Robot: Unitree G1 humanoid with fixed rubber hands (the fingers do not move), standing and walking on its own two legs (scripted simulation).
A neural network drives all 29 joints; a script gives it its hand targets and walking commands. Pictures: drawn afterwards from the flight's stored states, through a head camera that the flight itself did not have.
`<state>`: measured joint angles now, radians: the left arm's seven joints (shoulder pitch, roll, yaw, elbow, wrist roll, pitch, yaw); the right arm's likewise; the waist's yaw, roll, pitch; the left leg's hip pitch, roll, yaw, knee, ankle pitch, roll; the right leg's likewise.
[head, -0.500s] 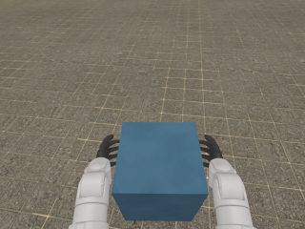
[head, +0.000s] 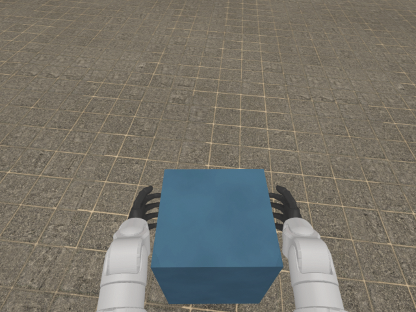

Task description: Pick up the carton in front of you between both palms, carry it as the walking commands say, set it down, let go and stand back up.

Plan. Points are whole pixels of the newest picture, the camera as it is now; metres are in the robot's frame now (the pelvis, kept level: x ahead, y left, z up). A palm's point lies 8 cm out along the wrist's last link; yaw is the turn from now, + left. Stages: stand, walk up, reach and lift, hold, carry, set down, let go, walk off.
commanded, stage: carry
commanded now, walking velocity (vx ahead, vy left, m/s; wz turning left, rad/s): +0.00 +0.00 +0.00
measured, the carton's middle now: (214, 239) +0.29 +0.00 -0.06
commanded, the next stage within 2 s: hold in 1.74 s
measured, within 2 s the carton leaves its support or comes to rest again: neither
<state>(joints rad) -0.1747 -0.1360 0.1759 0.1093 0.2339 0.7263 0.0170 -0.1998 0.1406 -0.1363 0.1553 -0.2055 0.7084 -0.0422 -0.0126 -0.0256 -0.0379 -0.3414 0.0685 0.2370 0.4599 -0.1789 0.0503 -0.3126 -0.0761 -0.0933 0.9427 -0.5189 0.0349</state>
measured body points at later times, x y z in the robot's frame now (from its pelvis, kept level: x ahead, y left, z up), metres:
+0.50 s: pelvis +0.14 -0.01 +0.00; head +0.14 -0.02 +0.45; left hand +0.44 +0.16 +0.03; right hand +0.46 -0.14 +0.03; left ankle +0.04 +0.09 -0.74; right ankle +0.15 -0.11 -0.74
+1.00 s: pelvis +0.12 +0.00 -0.01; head +0.10 +0.00 +0.44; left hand +0.41 +0.17 +0.03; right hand +0.43 -0.14 +0.03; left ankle +0.04 +0.09 -0.74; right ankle +0.15 -0.11 -0.74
